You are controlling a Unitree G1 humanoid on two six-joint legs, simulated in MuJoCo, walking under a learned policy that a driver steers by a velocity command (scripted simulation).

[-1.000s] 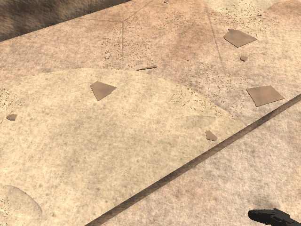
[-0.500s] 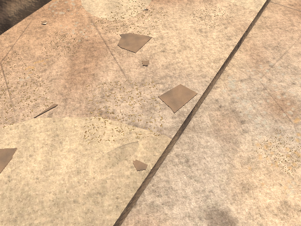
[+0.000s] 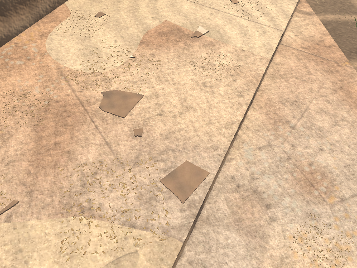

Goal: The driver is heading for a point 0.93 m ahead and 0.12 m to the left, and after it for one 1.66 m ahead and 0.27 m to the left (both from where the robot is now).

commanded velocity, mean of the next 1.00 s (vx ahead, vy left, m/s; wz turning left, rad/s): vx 0.50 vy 0.00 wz -0.03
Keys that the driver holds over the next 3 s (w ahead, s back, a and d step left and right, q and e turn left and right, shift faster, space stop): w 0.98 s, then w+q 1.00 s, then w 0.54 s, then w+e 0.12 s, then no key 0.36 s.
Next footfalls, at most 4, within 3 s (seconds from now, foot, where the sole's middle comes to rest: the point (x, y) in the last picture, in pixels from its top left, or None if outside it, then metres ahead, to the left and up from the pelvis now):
0.42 right None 0.37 -0.11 -0.77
0.96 left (179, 215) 0.66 0.01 -0.68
1.52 right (218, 131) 1.09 -0.15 -0.68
2.06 left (139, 107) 1.22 0.22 -0.68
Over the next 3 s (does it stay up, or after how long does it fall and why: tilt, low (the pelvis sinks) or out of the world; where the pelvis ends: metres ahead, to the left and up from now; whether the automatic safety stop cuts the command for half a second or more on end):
stays up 1.55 0.28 0.10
